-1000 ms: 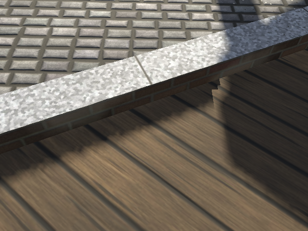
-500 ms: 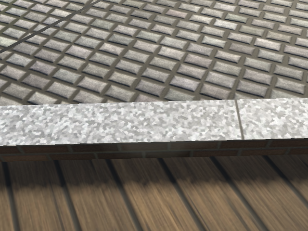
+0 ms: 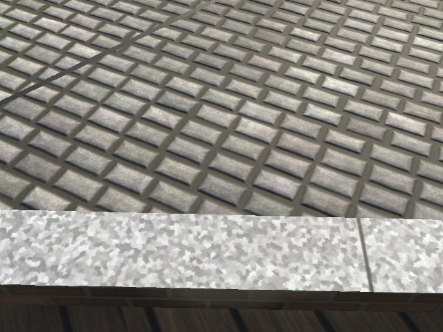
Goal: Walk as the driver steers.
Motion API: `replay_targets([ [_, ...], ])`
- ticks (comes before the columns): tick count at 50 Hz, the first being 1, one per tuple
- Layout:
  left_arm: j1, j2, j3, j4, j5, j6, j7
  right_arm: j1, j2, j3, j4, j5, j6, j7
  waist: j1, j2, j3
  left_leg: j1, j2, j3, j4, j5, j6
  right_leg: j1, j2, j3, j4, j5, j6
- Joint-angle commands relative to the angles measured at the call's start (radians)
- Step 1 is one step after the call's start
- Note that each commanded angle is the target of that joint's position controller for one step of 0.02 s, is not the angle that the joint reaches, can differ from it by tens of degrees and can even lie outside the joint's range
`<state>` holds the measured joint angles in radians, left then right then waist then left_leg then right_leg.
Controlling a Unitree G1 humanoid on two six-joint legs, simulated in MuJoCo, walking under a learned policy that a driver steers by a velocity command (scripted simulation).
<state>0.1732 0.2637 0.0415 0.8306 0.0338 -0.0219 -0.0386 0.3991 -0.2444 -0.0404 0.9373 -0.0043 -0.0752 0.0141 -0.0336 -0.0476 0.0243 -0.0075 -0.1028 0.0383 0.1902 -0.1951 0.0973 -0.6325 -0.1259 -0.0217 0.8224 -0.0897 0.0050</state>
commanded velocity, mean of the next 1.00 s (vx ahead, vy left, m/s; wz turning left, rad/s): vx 0.50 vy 0.00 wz -0.15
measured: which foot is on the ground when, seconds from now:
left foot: down 0.00-0.22, up 0.24-0.68, down 0.70-1.00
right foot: up 0.00-0.18, down 0.20-0.70, up 0.72-1.00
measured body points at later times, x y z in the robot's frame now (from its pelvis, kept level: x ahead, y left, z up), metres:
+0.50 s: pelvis +0.26 -0.05 +0.00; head +0.28 -0.06 +0.45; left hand +0.26 +0.20 -0.14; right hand +0.36 -0.30 -0.14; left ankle +0.34 +0.10 -0.69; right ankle +0.24 -0.12 -0.75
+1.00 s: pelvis +0.48 -0.03 +0.00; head +0.51 -0.02 +0.45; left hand +0.73 +0.11 -0.10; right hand +0.33 -0.22 -0.14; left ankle +0.43 +0.06 -0.75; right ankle +0.53 -0.16 -0.45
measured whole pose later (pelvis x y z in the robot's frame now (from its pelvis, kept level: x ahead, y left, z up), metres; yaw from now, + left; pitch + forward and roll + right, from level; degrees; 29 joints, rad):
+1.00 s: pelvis +0.48 -0.03 +0.00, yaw -13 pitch +2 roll +0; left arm 0.04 0.11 -0.01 0.65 0.02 0.04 0.03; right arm 0.54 -0.15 0.00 1.11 -0.03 -0.10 0.01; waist 0.01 -0.03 0.00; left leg -0.08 0.02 0.22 0.34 -0.30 0.03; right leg -1.22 0.01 -0.01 2.03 -0.40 -0.13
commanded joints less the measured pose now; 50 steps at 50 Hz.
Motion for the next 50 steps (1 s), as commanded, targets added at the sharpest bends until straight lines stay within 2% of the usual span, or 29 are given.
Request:
replay_targets([
  [1, -0.111, 0.039, 0.002, -0.080, -0.006, -0.015, 0.001, 0.016, -0.130, -0.023, -0.025, -0.002, -0.020, -0.006, -0.007, 0.103, 0.060, -0.034, 0.272, -0.124, -0.078, 0.322, 0.112, -0.001, 0.021, -0.022, -0.114, 0.084, -0.003],
  [6, -0.171, 0.055, 0.002, -0.106, -0.006, -0.027, 0.005, 0.049, -0.150, -0.024, 0.019, -0.014, -0.016, -0.021, -0.008, 0.112, 0.074, 0.086, 0.314, -0.118, -0.002, 0.484, 0.088, 0.049, 0.066, -0.041, -0.246, 0.004, -0.059],
  [8, -0.073, 0.068, 0.010, -0.076, -0.002, -0.040, 0.020, 0.011, -0.166, -0.025, 0.020, -0.019, -0.018, -0.025, 0.044, 0.117, 0.016, 0.097, 0.301, -0.095, 0.147, 0.794, 0.061, 0.212, 0.129, -0.071, -0.289, -0.068, -0.092],
  [9, 0.067, 0.081, 0.019, -0.028, 0.004, -0.051, 0.031, -0.004, -0.167, -0.023, 0.024, -0.016, -0.015, -0.025, 0.108, 0.095, -0.062, 0.081, 0.264, -0.066, 0.317, 0.857, 0.042, 0.377, 0.159, -0.087, -0.362, -0.032, -0.116],
  [10, 0.229, 0.132, 0.036, 0.017, 0.023, -0.062, 0.044, -0.005, -0.149, -0.013, 0.012, -0.010, -0.019, -0.027, 0.168, 0.063, -0.167, -0.065, 0.224, -0.044, 0.531, 0.669, 0.024, 0.625, 0.065, 0.003, -0.364, 0.006, -0.152],
  [11, 0.352, 0.273, 0.075, 0.035, 0.039, -0.062, 0.048, 0.105, -0.049, 0.012, -0.014, 0.031, -0.022, -0.019, 0.151, -0.178, -0.316, -0.407, 0.067, 0.036, 0.940, 0.171, -0.029, 0.936, -0.241, 0.451, -0.401, -0.027, -0.292],
  [12, 0.307, 0.239, 0.070, 0.042, 0.001, -0.049, 0.033, 0.085, -0.116, -0.008, 0.006, -0.002, -0.019, -0.022, 0.128, -0.131, -0.319, -0.526, 0.013, -0.084, 1.071, -0.304, -0.014, 0.902, -0.283, 0.661, -0.521, -0.006, -0.306],
  [13, 0.186, 0.191, 0.057, 0.023, -0.019, -0.045, 0.027, 0.021, -0.121, -0.014, -0.004, -0.014, -0.014, -0.018, 0.078, -0.047, -0.164, -0.569, 0.084, -0.122, 1.093, -0.232, -0.003, 0.751, -0.245, 0.511, -0.539, -0.122, -0.282],
  [14, 0.109, 0.117, 0.038, 0.011, -0.021, -0.046, 0.023, -0.023, -0.105, -0.008, -0.011, -0.015, -0.016, -0.010, 0.059, 0.005, -0.073, -0.566, 0.128, -0.110, 1.039, -0.160, -0.002, 0.625, -0.204, 0.411, -0.589, -0.152, -0.258],
  [15, 0.082, 0.078, 0.026, 0.017, -0.021, -0.049, 0.025, -0.049, -0.087, -0.006, -0.013, -0.017, -0.011, -0.005, 0.040, -0.005, -0.011, -0.543, 0.161, -0.097, 0.979, -0.124, -0.005, 0.538, -0.154, 0.320, -0.631, -0.121, -0.224],
  [16, 0.066, 0.049, 0.015, 0.027, -0.020, -0.053, 0.028, -0.050, -0.076, -0.002, -0.014, -0.033, 0.002, -0.002, 0.015, -0.024, 0.010, -0.497, 0.175, -0.089, 0.937, -0.099, -0.022, 0.469, -0.112, 0.245, -0.656, -0.026, -0.197],
  [19, 0.119, 0.075, 0.019, 0.064, -0.024, -0.076, 0.028, -0.038, -0.045, 0.005, -0.003, -0.040, 0.022, 0.007, -0.004, -0.018, -0.027, -0.463, 0.174, -0.050, 0.918, -0.060, -0.055, 0.449, -0.085, 0.133, -0.657, 0.213, -0.213],
  [24, 0.182, 0.080, 0.018, 0.105, -0.025, -0.078, 0.030, -0.249, -0.035, 0.016, -0.064, -0.035, 0.025, 0.014, 0.040, -0.018, 0.034, -0.556, 0.204, -0.006, 0.653, 0.066, -0.097, 0.483, -0.055, 0.077, -0.707, 0.133, -0.211],
  [26, 0.220, 0.069, 0.016, 0.118, -0.011, -0.072, 0.034, -0.249, -0.004, 0.029, -0.058, -0.026, 0.033, 0.005, 0.046, -0.039, 0.022, -0.495, 0.182, 0.035, 0.613, 0.047, -0.094, 0.473, -0.053, 0.050, -0.677, 0.126, -0.215],
  [30, 0.250, 0.076, 0.014, 0.121, -0.003, -0.056, 0.043, -0.276, -0.007, 0.029, -0.093, -0.031, 0.025, -0.016, 0.042, -0.031, 0.017, -0.535, 0.155, 0.042, 0.625, -0.062, -0.054, 0.574, -0.122, 0.151, -0.566, 0.355, -0.256],
  [32, 0.197, 0.092, 0.018, 0.106, -0.004, -0.052, 0.047, -0.210, -0.016, 0.021, -0.081, -0.023, 0.009, -0.023, -0.002, -0.036, -0.005, -0.395, 0.109, 0.039, 0.494, -0.082, -0.039, 0.568, -0.096, 0.142, -0.459, 0.562, -0.234],
  [33, 0.174, 0.102, 0.023, 0.105, -0.014, -0.049, 0.047, -0.105, -0.024, 0.012, -0.048, -0.022, -0.003, -0.029, -0.053, -0.021, -0.044, -0.271, 0.079, 0.046, 0.376, -0.023, -0.034, 0.562, -0.057, 0.121, -0.320, 0.673, -0.218],
  [34, 0.141, 0.107, 0.030, 0.098, -0.040, -0.051, 0.043, 0.028, -0.038, -0.001, -0.005, -0.024, -0.016, -0.037, -0.118, 0.012, -0.093, -0.083, 0.078, 0.052, 0.214, 0.105, -0.032, 0.490, -0.005, 0.086, -0.138, 0.634, -0.188],
  [35, 0.109, 0.053, 0.017, 0.062, -0.057, -0.062, 0.037, 0.143, -0.151, -0.033, 0.018, -0.047, -0.025, -0.050, -0.144, 0.121, -0.143, 0.112, 0.282, -0.181, 0.101, 0.068, -0.003, 0.285, 0.080, 0.054, 0.133, 0.280, -0.131],
  [36, 0.217, -0.081, -0.010, 0.050, -0.040, -0.059, 0.041, 0.126, -0.226, -0.044, 0.003, -0.054, -0.021, -0.043, -0.026, 0.233, -0.142, 0.214, 0.513, -0.454, 0.118, 0.434, 0.014, 0.052, 0.181, 0.036, 0.385, -0.395, -0.096],
  [37, 0.252, -0.042, 0.006, 0.054, -0.046, -0.033, 0.049, 0.113, -0.230, -0.057, 0.003, -0.029, 0.005, -0.040, -0.043, 0.233, -0.189, 0.182, 0.591, -0.632, 0.055, 0.084, 0.140, -0.059, 0.171, 0.057, 0.610, -0.378, -0.096],
  [38, 0.152, -0.014, 0.012, 0.038, -0.018, -0.019, 0.047, 0.017, -0.116, -0.032, -0.016, -0.025, 0.010, -0.031, -0.023, 0.127, -0.034, 0.073, 0.536, -0.536, 0.005, -0.216, 0.147, -0.181, 0.116, 0.041, 0.768, -0.318, -0.097],
  [39, 0.091, -0.024, 0.016, 0.013, -0.005, -0.016, 0.042, -0.034, -0.044, -0.012, -0.015, -0.024, 0.008, -0.024, -0.013, 0.126, 0.045, -0.011, 0.472, -0.409, -0.016, -0.294, 0.117, -0.253, 0.103, 0.017, 0.887, -0.282, -0.105],
  [41, 0.047, -0.080, 0.005, -0.032, -0.004, 0.000, 0.028, 0.017, 0.021, 0.010, 0.033, -0.025, -0.007, -0.029, 0.023, 0.127, 0.077, -0.094, 0.401, -0.233, -0.006, -0.176, 0.060, -0.349, 0.084, 0.042, 1.040, -0.238, -0.113],
  [42, 0.015, -0.113, -0.006, -0.062, -0.010, 0.011, 0.028, 0.043, 0.035, 0.015, 0.058, -0.028, -0.014, -0.029, 0.036, 0.114, 0.079, -0.122, 0.391, -0.180, 0.005, -0.150, 0.040, -0.409, 0.087, 0.048, 1.103, -0.245, -0.116],
  [44, -0.059, -0.173, -0.032, -0.133, -0.022, 0.033, 0.055, 0.114, 0.016, 0.015, 0.095, -0.036, -0.030, -0.019, 0.041, 0.108, 0.061, -0.114, 0.424, -0.152, 0.000, -0.150, 0.051, -0.591, 0.121, 0.056, 1.348, -0.317, -0.135],
  [46, -0.157, -0.185, -0.051, -0.211, -0.019, 0.040, 0.071, 0.101, 0.009, 0.024, 0.105, -0.037, -0.042, -0.006, 0.058, 0.114, 0.097, -0.175, 0.421, -0.099, -0.041, -0.189, 0.029, -0.698, 0.138, 0.052, 1.392, -0.336, -0.139],
  [48, -0.220, -0.164, -0.058, -0.280, -0.012, 0.047, 0.078, 0.097, 0.006, 0.033, 0.115, -0.029, -0.049, -0.003, 0.078, 0.103, 0.111, -0.203, 0.391, -0.021, -0.081, -0.153, 0.004, -0.717, 0.135, 0.036, 1.302, -0.333, -0.139],
  [50, -0.314, -0.158, -0.075, -0.362, -0.006, 0.045, 0.065, 0.126, 0.008, 0.042, 0.141, -0.012, -0.041, -0.015, 0.086, 0.088, 0.127, -0.248, 0.320, 0.064, -0.125, -0.037, -0.015, -0.649, 0.116, -0.042, 1.040, -0.320, -0.128],
])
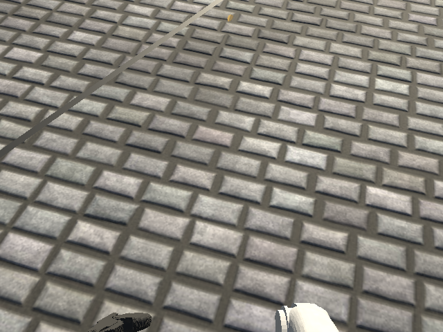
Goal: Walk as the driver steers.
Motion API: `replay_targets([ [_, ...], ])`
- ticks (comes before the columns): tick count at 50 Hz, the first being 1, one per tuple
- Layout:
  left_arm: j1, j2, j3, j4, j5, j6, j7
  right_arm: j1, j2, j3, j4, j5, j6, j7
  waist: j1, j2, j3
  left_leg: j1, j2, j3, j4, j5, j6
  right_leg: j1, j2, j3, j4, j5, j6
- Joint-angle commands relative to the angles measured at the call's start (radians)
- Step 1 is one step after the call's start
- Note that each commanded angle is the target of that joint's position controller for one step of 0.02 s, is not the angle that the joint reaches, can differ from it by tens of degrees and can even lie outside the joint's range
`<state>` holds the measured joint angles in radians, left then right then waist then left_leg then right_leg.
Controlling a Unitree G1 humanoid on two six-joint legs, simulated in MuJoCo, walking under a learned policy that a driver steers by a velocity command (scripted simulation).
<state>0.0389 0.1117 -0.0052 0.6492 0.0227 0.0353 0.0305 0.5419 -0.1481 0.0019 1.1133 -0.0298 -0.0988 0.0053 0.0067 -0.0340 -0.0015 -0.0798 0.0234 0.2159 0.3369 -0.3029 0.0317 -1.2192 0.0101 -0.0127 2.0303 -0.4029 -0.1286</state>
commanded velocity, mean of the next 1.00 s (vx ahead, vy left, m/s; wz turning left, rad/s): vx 0.35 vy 0.00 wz -0.25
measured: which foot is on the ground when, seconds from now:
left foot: down 0.00-0.18, up 0.20-0.68, down 0.70-1.00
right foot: up 0.00-0.14, down 0.16-0.72, up 0.74-1.00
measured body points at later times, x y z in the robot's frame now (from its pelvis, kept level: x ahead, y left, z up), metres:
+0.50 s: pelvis +0.28 -0.06 +0.14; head +0.30 -0.09 +0.58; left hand +0.38 +0.21 +0.02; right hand +0.44 -0.32 +0.06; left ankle +0.45 +0.08 -0.50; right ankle +0.21 -0.06 -0.60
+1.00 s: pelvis +0.46 -0.07 +0.13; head +0.50 -0.06 +0.58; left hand +0.67 +0.12 +0.01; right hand +0.46 -0.36 +0.02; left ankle +0.56 -0.06 -0.60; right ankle +0.45 -0.24 -0.53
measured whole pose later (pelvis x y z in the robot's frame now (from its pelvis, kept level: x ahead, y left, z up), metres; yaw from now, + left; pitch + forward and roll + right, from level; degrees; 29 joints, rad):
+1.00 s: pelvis +0.46 -0.07 +0.13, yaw -13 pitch +1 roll -1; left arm 0.15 0.24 0.03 0.69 0.04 0.03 0.03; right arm 0.31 -0.25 -0.05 0.76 -0.01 0.00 0.00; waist -0.03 -0.03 0.05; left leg -0.35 -0.14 -0.07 0.39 -0.05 0.11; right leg -0.57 0.01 0.10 1.08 -0.37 0.04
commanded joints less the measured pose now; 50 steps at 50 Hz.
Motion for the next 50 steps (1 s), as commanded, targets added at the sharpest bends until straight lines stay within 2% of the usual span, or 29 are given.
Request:
replay_targets([
  [1, -0.161, 0.017, -0.030, -0.193, 0.005, -0.009, -0.022, -0.017, -0.122, -0.006, -0.049, 0.019, -0.012, -0.030, 0.054, 0.080, 0.115, -0.186, 0.195, -0.085, -0.328, 0.234, 0.083, 0.066, -0.049, -0.103, -0.331, 0.002, 0.019],
  [3, -0.157, 0.014, -0.035, -0.176, 0.002, -0.001, -0.038, -0.011, -0.142, -0.006, -0.072, 0.048, -0.002, -0.059, 0.030, 0.050, 0.028, -0.087, 0.184, -0.003, -0.360, 0.604, 0.111, 0.293, -0.039, -0.215, -0.554, -0.020, 0.006],
  [4, -0.131, 0.003, -0.039, -0.158, -0.006, 0.002, -0.041, 0.000, -0.175, -0.013, -0.088, 0.056, 0.003, -0.064, 0.038, 0.062, -0.045, -0.007, 0.190, 0.038, -0.272, 1.091, 0.104, 0.420, 0.005, -0.275, -0.648, -0.024, -0.015],
  [5, -0.082, 0.015, -0.033, -0.137, -0.013, 0.005, -0.039, 0.017, -0.228, -0.030, -0.105, 0.054, 0.009, -0.075, 0.056, 0.116, -0.115, 0.100, 0.224, 0.047, -0.153, 1.508, 0.103, 0.483, 0.051, -0.299, -0.717, -0.063, -0.031],
  [7, 0.136, 0.091, -0.001, -0.082, -0.006, -0.004, -0.048, -0.030, -0.298, -0.066, -0.162, 0.033, 0.034, -0.071, 0.137, 0.272, -0.278, 0.285, 0.282, 0.043, 0.222, 1.827, 0.102, 0.625, 0.120, -0.228, -0.872, -0.190, -0.090],
  [8, 0.238, 0.147, 0.021, -0.062, -0.008, -0.018, -0.057, -0.071, -0.317, -0.080, -0.207, 0.046, 0.034, -0.046, 0.177, 0.302, -0.356, 0.250, 0.283, 0.037, 0.468, 1.723, 0.089, 0.805, 0.135, -0.114, -1.035, -0.157, -0.123],
  [9, 0.239, 0.250, 0.062, -0.060, -0.003, -0.032, -0.050, -0.074, -0.255, -0.074, -0.287, 0.033, 0.009, -0.021, 0.151, 0.156, -0.385, -0.082, 0.220, 0.011, 0.803, 1.215, 0.050, 1.016, 0.004, 0.312, -1.268, -0.390, -0.178],
  [10, 0.184, 0.355, 0.110, -0.037, -0.019, -0.020, -0.045, -0.188, -0.178, -0.074, -0.370, 0.003, -0.006, 0.027, 0.129, -0.103, -0.334, -0.546, -0.075, -0.136, 1.255, 0.117, -0.031, 1.160, -0.192, 1.001, -1.695, -0.437, -0.272],
  [11, 0.122, 0.351, 0.118, -0.048, -0.012, -0.022, -0.036, -0.193, -0.159, -0.077, -0.424, -0.024, -0.021, 0.042, 0.071, -0.027, -0.295, -0.733, -0.040, -0.343, 1.526, 0.135, -0.008, 1.189, -0.251, 1.103, -1.778, -0.264, -0.250],
  [13, 0.176, 0.253, 0.091, 0.066, 0.003, -0.060, -0.030, -0.253, -0.081, -0.047, -0.470, -0.002, -0.018, 0.005, -0.008, 0.132, -0.011, -0.816, 0.015, -0.294, 1.540, 0.108, 0.017, 0.932, -0.199, 0.748, -1.672, 0.039, -0.177],
  [14, 0.173, 0.203, 0.085, 0.111, 0.014, -0.075, -0.026, -0.289, -0.036, -0.026, -0.499, -0.013, -0.002, -0.017, -0.050, 0.122, 0.038, -0.816, 0.026, -0.298, 1.548, 0.085, 0.027, 0.839, -0.117, 0.569, -1.625, 0.201, -0.141],
  [15, 0.171, 0.182, 0.079, 0.132, 0.012, -0.088, -0.031, -0.242, -0.030, -0.014, -0.516, -0.016, 0.022, -0.029, -0.093, 0.088, 0.042, -0.824, 0.038, -0.290, 1.523, 0.065, 0.031, 0.817, -0.084, 0.434, -1.593, 0.344, -0.114],
  [17, 0.165, 0.184, 0.078, 0.129, -0.009, -0.108, -0.036, -0.233, -0.081, -0.015, -0.521, -0.028, 0.062, -0.027, -0.115, 0.081, 0.041, -0.757, 0.061, -0.287, 1.277, 0.019, 0.004, 0.767, -0.020, 0.297, -1.618, 0.381, -0.104],
  [18, 0.175, 0.187, 0.073, 0.106, -0.016, -0.124, -0.038, -0.244, -0.111, -0.026, -0.513, -0.032, 0.067, -0.027, -0.101, 0.088, 0.016, -0.729, 0.075, -0.270, 1.190, 0.071, -0.001, 0.784, -0.012, 0.287, -1.649, 0.459, -0.082],
  [20, 0.248, 0.238, 0.085, 0.114, -0.017, -0.143, -0.029, -0.329, -0.124, -0.025, -0.550, -0.035, 0.074, -0.015, -0.056, 0.062, -0.010, -0.724, 0.070, -0.219, 1.017, 0.132, -0.016, 0.849, -0.012, 0.284, -1.699, 0.665, -0.049],
  [24, 0.409, 0.266, 0.099, 0.122, -0.030, -0.120, -0.003, -0.509, -0.103, -0.011, -0.592, -0.025, 0.078, 0.008, 0.055, -0.009, -0.061, -0.769, 0.037, -0.185, 0.709, 0.251, -0.040, 1.123, -0.030, 0.301, -1.731, 0.787, -0.007],
  [27, 0.452, 0.279, 0.107, 0.122, -0.027, -0.101, 0.006, -0.606, -0.104, -0.003, -0.602, -0.015, 0.078, 0.015, 0.094, -0.041, -0.044, -0.774, -0.007, -0.162, 0.499, 0.268, -0.048, 1.258, -0.045, 0.299, -1.700, 0.961, 0.012],
  [29, 0.476, 0.259, 0.100, 0.137, -0.020, -0.096, 0.009, -0.627, -0.099, 0.003, -0.590, -0.011, 0.070, 0.019, 0.115, -0.058, -0.043, -0.701, -0.027, -0.120, 0.374, 0.304, -0.030, 1.294, -0.051, 0.263, -1.687, 1.067, 0.043],
  [31, 0.472, 0.239, 0.087, 0.149, -0.014, -0.099, 0.011, -0.587, -0.105, 0.002, -0.561, -0.003, 0.058, 0.019, 0.102, -0.077, -0.059, -0.511, -0.065, -0.104, 0.263, 0.346, 0.002, 1.265, -0.044, 0.230, -1.656, 1.152, 0.077],
  [32, 0.465, 0.250, 0.087, 0.149, -0.011, -0.106, 0.013, -0.525, -0.133, -0.008, -0.537, -0.004, 0.052, 0.013, 0.075, -0.093, -0.076, -0.408, -0.089, -0.121, 0.226, 0.349, 0.023, 1.266, -0.053, 0.243, -1.617, 1.204, 0.095],
  [34, 0.410, 0.292, 0.097, 0.141, -0.005, -0.125, 0.018, -0.324, -0.199, -0.034, -0.463, 0.006, 0.035, -0.007, -0.033, -0.102, -0.100, -0.264, -0.076, -0.166, 0.104, 0.367, 0.063, 1.312, -0.078, 0.244, -1.441, 1.279, 0.120],
  [35, 0.361, 0.294, 0.097, 0.124, -0.010, -0.131, 0.013, -0.186, -0.216, -0.040, -0.411, 0.004, 0.015, -0.018, -0.104, -0.079, -0.134, -0.092, -0.022, -0.207, 0.017, 0.519, 0.086, 1.244, -0.051, 0.210, -1.286, 1.142, 0.127],
  [36, 0.404, 0.237, 0.085, 0.094, -0.022, -0.132, 0.007, -0.111, -0.267, -0.050, -0.386, -0.006, 0.008, -0.024, -0.093, 0.109, -0.247, 0.206, 0.186, -0.382, 0.212, 1.074, 0.166, 1.016, 0.040, 0.146, -0.978, 0.437, 0.138],
  [37, 0.593, 0.201, 0.074, 0.120, -0.065, -0.118, 0.005, -0.111, -0.258, -0.054, -0.382, 0.007, 0.022, -0.016, -0.003, 0.289, -0.427, 0.442, 0.432, -0.731, 0.236, 1.472, 0.383, 0.781, 0.156, 0.094, -0.677, -0.254, 0.191],
  [38, 0.568, 0.265, 0.076, 0.143, -0.017, -0.103, 0.003, -0.180, -0.212, -0.056, -0.424, 0.041, 0.034, -0.005, -0.003, 0.112, -0.408, 0.320, 0.359, -0.748, 0.133, 1.317, 0.377, 0.765, 0.103, 0.121, -0.641, -0.120, 0.164],
  [40, 0.363, 0.265, 0.072, 0.084, 0.013, -0.088, -0.007, -0.325, -0.154, -0.044, -0.458, 0.038, 0.044, -0.010, 0.012, 0.019, -0.165, 0.066, 0.245, -0.605, 0.030, 0.899, 0.314, 0.674, 0.048, 0.107, -0.675, -0.030, 0.154],
  [42, 0.332, 0.242, 0.067, 0.054, 0.026, -0.053, -0.017, -0.284, -0.190, -0.056, -0.429, 0.040, 0.051, -0.015, 0.032, 0.030, -0.081, -0.100, 0.168, -0.541, -0.027, 0.768, 0.252, 0.720, 0.025, 0.093, -0.767, 0.011, 0.157],
  [46, 0.336, 0.208, 0.058, 0.045, 0.018, -0.008, -0.003, -0.274, -0.227, -0.076, -0.428, 0.016, 0.066, -0.010, 0.047, 0.105, -0.094, -0.220, 0.101, -0.509, -0.054, 0.555, 0.207, 0.760, 0.029, 0.064, -0.870, 0.006, 0.166],
  [50, 0.220, 0.216, 0.061, 0.006, 0.017, 0.014, 0.008, -0.249, -0.246, -0.096, -0.441, 0.017, 0.098, -0.014, 0.008, 0.144, -0.067, -0.237, 0.065, -0.594, -0.110, 0.075, 0.163, 0.697, 0.015, 0.074, -0.970, 0.054, 0.169],
])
